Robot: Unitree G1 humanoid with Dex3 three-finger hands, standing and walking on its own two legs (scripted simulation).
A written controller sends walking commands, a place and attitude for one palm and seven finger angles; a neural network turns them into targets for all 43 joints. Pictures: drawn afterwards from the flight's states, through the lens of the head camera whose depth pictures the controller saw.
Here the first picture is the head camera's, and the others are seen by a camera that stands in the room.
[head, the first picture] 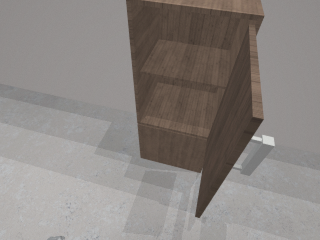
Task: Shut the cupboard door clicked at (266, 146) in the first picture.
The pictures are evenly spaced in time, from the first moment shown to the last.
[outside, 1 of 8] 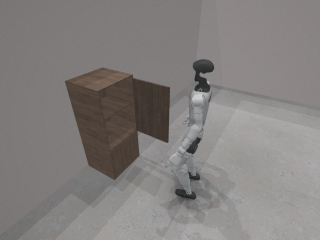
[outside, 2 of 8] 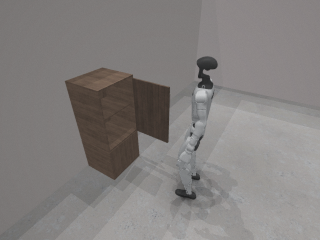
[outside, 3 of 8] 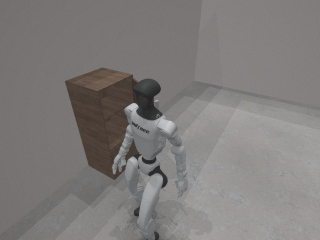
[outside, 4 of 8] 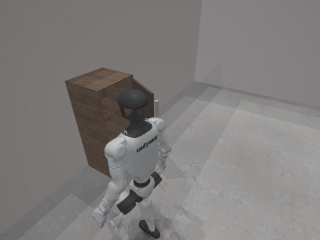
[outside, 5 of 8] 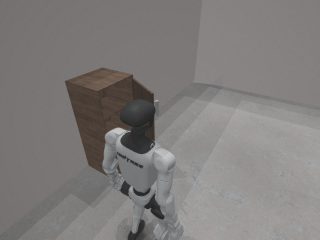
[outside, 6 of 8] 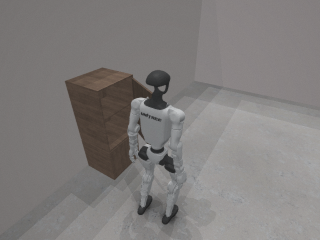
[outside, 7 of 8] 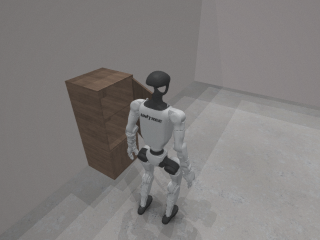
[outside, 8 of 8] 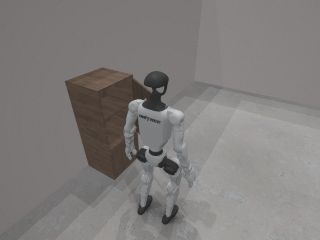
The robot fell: no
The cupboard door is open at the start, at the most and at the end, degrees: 89 89 62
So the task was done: no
